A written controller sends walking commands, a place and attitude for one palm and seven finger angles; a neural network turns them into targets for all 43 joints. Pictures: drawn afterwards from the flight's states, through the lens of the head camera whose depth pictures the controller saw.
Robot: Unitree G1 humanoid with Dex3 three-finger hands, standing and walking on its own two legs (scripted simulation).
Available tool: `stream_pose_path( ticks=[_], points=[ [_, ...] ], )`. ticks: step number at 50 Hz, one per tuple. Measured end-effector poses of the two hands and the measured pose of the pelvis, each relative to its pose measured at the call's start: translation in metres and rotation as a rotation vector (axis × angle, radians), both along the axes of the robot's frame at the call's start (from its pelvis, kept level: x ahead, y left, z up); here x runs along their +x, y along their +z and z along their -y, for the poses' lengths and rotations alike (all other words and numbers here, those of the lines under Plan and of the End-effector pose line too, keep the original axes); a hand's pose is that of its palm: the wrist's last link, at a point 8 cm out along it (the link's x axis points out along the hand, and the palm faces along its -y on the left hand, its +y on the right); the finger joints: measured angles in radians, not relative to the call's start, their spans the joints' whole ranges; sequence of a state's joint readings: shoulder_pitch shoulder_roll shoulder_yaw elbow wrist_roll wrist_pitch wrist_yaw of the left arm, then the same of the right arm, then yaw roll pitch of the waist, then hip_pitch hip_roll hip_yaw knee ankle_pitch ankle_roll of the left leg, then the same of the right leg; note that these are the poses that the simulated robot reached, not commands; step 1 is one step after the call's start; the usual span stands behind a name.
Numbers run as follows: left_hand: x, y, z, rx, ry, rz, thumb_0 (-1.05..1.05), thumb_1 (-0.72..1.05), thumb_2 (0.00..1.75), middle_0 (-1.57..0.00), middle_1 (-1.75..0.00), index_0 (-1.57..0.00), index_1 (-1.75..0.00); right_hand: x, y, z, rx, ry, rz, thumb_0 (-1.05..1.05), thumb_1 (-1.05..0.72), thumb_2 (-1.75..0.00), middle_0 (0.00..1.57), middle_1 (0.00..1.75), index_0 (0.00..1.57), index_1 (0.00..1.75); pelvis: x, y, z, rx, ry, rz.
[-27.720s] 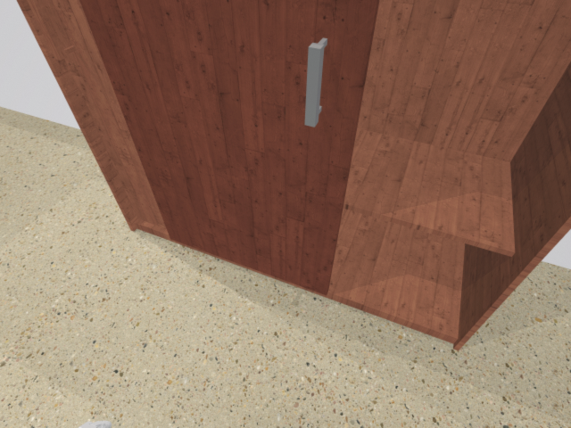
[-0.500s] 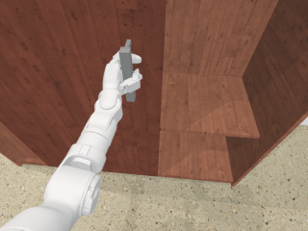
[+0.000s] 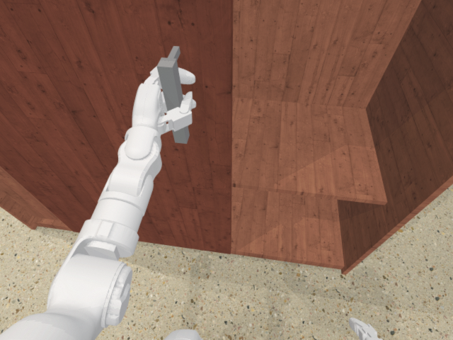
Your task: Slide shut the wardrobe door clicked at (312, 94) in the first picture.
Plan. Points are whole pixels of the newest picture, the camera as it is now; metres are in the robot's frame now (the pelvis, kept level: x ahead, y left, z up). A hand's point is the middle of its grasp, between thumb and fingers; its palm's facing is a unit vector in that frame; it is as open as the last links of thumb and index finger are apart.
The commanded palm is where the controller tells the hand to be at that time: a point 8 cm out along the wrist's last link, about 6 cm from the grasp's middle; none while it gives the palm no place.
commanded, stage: step sideways, sliding the door along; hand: left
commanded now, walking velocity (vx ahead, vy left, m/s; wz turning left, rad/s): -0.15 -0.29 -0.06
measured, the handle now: (178, 98) +0.48 +0.14 +0.15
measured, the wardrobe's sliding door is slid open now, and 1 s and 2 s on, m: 0.49 0.38 0.26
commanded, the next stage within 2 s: none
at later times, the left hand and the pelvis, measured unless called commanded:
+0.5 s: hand (202, 113) +0.44 +0.09 +0.16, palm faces +0.32 -0.94 -0.09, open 6.1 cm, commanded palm +0.40 +0.06 +0.16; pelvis +0.06 -0.11 +0.00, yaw +6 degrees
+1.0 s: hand (251, 119) +0.43 +0.01 +0.16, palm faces +0.26 -0.96 -0.06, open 6.3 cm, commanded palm +0.40 -0.01 +0.16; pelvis +0.11 -0.15 +0.01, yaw +6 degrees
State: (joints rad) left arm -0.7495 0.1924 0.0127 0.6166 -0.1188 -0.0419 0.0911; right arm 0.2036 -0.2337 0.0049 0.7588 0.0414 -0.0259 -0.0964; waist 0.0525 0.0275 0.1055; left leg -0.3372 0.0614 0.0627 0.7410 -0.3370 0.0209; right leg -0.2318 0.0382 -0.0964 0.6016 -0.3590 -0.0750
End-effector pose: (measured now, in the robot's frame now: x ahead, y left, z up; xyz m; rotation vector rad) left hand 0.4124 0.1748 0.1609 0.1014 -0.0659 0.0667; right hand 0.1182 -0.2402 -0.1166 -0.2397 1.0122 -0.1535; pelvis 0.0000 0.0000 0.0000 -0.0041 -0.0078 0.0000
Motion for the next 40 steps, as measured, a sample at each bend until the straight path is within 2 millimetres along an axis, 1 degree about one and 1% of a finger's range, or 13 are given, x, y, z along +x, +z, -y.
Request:
stream_pose_path(
  ticks=[3,7,10,14,18,23,26,30,34,37,40],
  points=[
    [0.001,-0.002,0.001,-0.019,-0.002,0.038,-0.01,0.67,0.85,-0.46,-1.40,-0.42,-1.40,0.019,0.003,0.009,-0.012,0.017,0.032,0.01,-0.90,-0.89,0.20,0.30,0.20,0.30,0.003,-0.005,0.005,0.002,-0.010,0.005],
    [-0.001,-0.003,0.003,-0.025,0.028,0.055,0.00,0.68,0.84,-0.46,-1.40,-0.40,-1.40,0.043,0.007,0.014,0.022,0.061,0.057,0.01,-0.91,-0.89,0.20,0.30,0.20,0.30,0.006,-0.002,0.021,0.003,-0.007,0.025],
    [-0.003,-0.003,0.006,-0.023,0.069,0.066,0.00,0.68,0.83,-0.46,-1.40,-0.39,-1.40,0.063,0.007,0.015,0.060,0.103,0.073,0.01,-0.91,-0.89,0.20,0.30,0.20,0.30,0.013,-0.002,0.037,-0.011,0.007,0.040],
    [-0.006,-0.004,0.013,-0.009,0.143,0.096,0.01,0.68,0.82,-0.46,-1.40,-0.36,-1.40,0.094,0.001,0.021,0.112,0.152,0.098,0.01,-0.90,-0.89,0.20,0.30,0.20,0.30,0.029,-0.009,0.067,-0.029,0.037,0.057],
    [-0.009,-0.004,0.021,0.001,0.210,0.096,0.00,0.69,0.81,-0.46,-1.40,-0.33,-1.40,0.121,0.005,0.035,0.124,0.157,0.113,0.01,-0.90,-0.89,0.20,0.30,0.20,0.30,0.042,-0.004,0.088,-0.028,0.094,0.043],
    [-0.011,-0.003,0.032,0.003,0.241,0.092,0.00,0.72,0.80,-0.46,-1.40,-0.29,-1.40,0.153,0.019,0.057,0.101,0.182,0.157,0.01,-0.90,-0.89,0.20,0.30,0.20,0.30,0.054,0.003,0.105,-0.008,0.116,0.005],
    [-0.012,-0.004,0.040,0.009,0.252,0.101,0.00,0.71,0.80,-0.46,-1.40,-0.25,-1.40,0.170,0.022,0.068,0.116,0.203,0.185,0.01,-0.91,-0.89,0.20,0.30,0.20,0.30,0.062,0.004,0.116,-0.009,0.111,-0.001],
    [-0.012,-0.004,0.051,0.012,0.269,0.109,0.00,0.71,0.80,-0.46,-1.40,-0.22,-1.40,0.185,0.026,0.080,0.130,0.212,0.190,0.01,-0.91,-0.89,0.20,0.30,0.20,0.30,0.071,0.009,0.128,0.006,0.116,-0.015],
    [-0.013,-0.005,0.063,0.005,0.252,0.127,0.01,0.71,0.80,-0.46,-1.40,-0.21,-1.40,0.194,0.030,0.087,0.099,0.206,0.198,0.01,-0.91,-0.89,0.20,0.30,0.20,0.30,0.080,0.011,0.126,0.015,0.104,-0.042],
    [-0.014,-0.005,0.071,-0.005,0.205,0.148,0.01,0.73,0.80,-0.46,-1.40,-0.22,-1.40,0.197,0.031,0.089,0.087,0.200,0.186,0.01,-0.91,-0.89,0.20,0.30,0.20,0.30,0.086,0.009,0.124,0.004,0.099,-0.040],
    [-0.015,-0.006,0.080,0.002,0.180,0.171,0.01,0.73,0.79,-0.46,-1.40,-0.21,-1.40,0.202,0.027,0.085,0.106,0.236,0.181,0.01,-0.91,-0.89,0.20,0.30,0.20,0.30,0.091,0.005,0.130,0.004,0.099,-0.033]
  ],
)
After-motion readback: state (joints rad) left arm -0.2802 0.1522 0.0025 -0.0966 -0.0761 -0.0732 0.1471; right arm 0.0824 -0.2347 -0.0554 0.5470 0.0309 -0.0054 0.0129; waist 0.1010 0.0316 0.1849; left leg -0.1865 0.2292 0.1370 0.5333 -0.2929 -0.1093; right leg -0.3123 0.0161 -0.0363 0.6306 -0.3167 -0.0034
